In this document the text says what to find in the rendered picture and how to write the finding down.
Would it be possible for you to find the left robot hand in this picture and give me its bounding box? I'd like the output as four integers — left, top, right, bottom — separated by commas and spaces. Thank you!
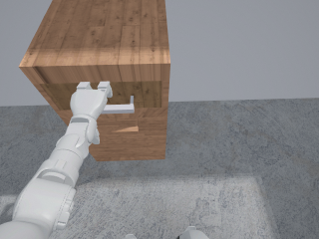
70, 81, 113, 144

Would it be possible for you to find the drawer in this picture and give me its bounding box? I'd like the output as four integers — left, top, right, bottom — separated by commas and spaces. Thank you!
42, 81, 162, 111

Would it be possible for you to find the left robot upper arm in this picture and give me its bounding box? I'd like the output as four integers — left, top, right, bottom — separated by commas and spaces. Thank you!
0, 177, 77, 239

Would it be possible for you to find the right robot shin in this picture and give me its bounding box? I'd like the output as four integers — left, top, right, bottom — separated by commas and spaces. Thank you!
183, 226, 196, 233

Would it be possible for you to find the robot left forearm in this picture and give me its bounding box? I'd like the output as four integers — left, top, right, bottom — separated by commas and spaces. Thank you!
12, 115, 97, 220

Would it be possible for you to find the cabinet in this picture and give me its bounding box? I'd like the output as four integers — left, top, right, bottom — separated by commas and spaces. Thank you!
19, 0, 170, 161

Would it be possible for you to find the handle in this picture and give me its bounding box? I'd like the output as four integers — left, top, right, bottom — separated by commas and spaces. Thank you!
97, 126, 139, 135
101, 96, 135, 115

